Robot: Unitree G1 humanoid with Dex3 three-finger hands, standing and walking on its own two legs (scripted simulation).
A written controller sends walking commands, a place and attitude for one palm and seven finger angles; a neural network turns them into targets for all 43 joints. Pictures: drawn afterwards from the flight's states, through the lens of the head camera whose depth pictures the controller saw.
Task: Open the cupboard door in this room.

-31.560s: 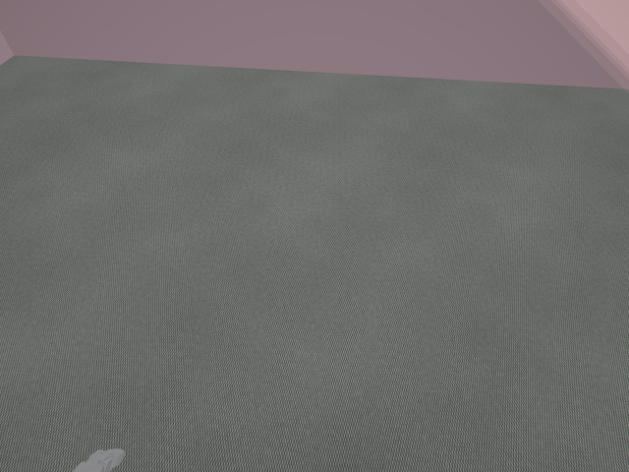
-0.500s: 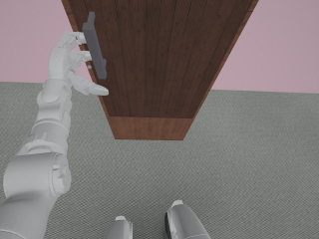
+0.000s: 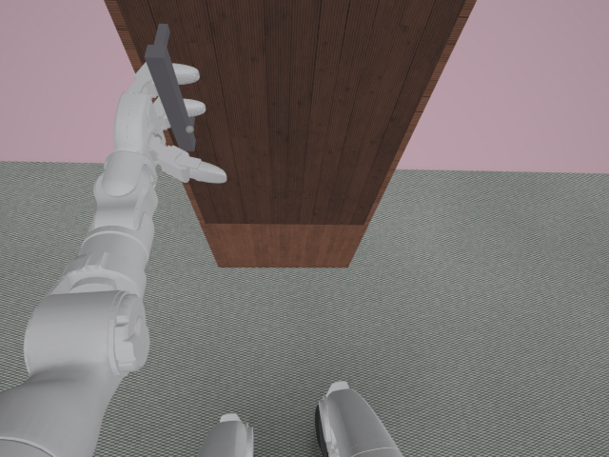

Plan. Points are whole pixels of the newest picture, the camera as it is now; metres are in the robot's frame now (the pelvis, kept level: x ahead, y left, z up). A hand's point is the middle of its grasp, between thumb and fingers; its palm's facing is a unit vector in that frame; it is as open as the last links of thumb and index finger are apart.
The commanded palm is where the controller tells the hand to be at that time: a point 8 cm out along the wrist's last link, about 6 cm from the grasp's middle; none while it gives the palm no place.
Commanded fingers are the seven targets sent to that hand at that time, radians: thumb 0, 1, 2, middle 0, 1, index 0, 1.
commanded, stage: slide the fingers in behind the handle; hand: left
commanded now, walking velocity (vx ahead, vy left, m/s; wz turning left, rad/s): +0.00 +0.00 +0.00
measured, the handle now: (176, 94) +0.57 +0.11 +0.08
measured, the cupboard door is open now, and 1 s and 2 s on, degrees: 0 0 33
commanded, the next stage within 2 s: close the thumb around the handle in 0.28 s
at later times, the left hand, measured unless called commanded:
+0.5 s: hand (183, 128) +0.51 +0.10 +0.08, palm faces -0.12 -0.99 -0.03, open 13.7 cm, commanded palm +0.49 +0.15 +0.08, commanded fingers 0.00 -0.11 0.47 -0.33 -1.24 -0.33 -1.24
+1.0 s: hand (186, 130) +0.51 +0.10 +0.08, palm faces -0.12 -0.99 -0.03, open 5.8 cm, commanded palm +0.49 +0.16 +0.08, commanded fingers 0.00 0.90 0.90 -0.40 -1.35 -0.40 -1.35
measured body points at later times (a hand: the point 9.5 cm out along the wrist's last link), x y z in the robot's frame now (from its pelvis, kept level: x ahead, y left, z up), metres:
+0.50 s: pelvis +0.00 +0.00 +0.00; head +0.13 +0.01 +0.43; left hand +0.52 +0.15 +0.08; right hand +0.00 -0.25 -0.11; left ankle -0.02 +0.13 -0.66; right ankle +0.05 -0.12 -0.66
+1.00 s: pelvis +0.00 +0.00 +0.00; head +0.12 +0.00 +0.43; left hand +0.51 +0.15 +0.08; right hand +0.01 -0.25 -0.12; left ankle -0.02 +0.13 -0.66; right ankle +0.05 -0.12 -0.66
